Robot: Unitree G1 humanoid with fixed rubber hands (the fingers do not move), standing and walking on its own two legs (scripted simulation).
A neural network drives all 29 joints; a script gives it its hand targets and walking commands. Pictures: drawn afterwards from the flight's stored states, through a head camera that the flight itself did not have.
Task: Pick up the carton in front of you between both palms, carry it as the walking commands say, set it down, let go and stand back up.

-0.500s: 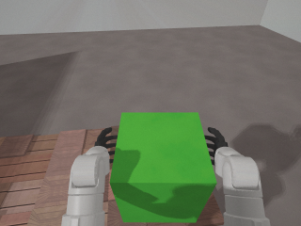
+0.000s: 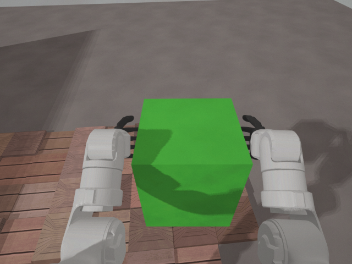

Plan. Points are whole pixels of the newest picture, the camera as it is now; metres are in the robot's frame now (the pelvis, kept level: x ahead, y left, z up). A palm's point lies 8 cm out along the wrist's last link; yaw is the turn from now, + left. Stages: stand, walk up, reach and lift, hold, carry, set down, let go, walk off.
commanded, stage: carry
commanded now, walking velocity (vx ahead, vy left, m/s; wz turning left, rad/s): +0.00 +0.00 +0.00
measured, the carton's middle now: (187, 163) +0.36 +0.01 +0.04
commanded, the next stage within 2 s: none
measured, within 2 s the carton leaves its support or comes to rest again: neither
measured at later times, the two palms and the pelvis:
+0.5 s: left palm (132, 145) +0.35 +0.13 +0.11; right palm (267, 146) +0.36 -0.17 +0.11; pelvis +0.01 -0.02 -0.01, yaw +0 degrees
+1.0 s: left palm (148, 74) +0.60 +0.12 +0.14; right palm (254, 81) +0.57 -0.18 +0.15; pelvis +0.21 +0.00 +0.00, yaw -1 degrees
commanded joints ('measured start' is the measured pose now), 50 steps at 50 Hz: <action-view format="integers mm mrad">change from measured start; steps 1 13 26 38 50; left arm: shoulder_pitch -764 -653 -618 -665 -688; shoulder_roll -1200 -1141 -1112 -1136 -947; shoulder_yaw -536 -628 -589 -592 -560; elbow -240 -306 -186 -228 -436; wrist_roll -455 -451 -423 -463 -346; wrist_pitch -31 -24 -45 -30 40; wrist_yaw -234 -243 -259 -252 -164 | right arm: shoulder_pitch -744 -636 -658 -526 -791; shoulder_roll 1139 1109 1122 1033 1021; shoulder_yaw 562 676 649 564 701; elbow -195 -262 -166 -93 -454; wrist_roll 437 435 433 379 541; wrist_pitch -14 -17 -34 -42 38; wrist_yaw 211 212 227 193 198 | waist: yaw -18 -15 44 -101 -111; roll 11 -20 -220 277 108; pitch -420 -450 -225 -469 -371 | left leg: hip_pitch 303 241 -357 706 497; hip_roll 137 105 8 330 206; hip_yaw -83 -61 31 -575 -202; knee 55 69 371 -38 -73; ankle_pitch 749 675 -132 714 464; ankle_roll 21 19 -12 252 152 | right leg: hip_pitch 21 92 279 -447 -524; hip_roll -80 -89 -245 88 -43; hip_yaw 116 119 442 108 116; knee -102 -70 -179 616 224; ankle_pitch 112 295 -27 -400 -75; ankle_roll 43 21 -147 73 54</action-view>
